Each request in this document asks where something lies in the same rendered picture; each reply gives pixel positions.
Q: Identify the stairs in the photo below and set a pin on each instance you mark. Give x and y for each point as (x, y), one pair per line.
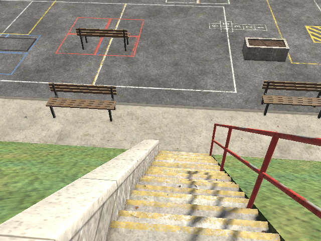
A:
(185, 197)

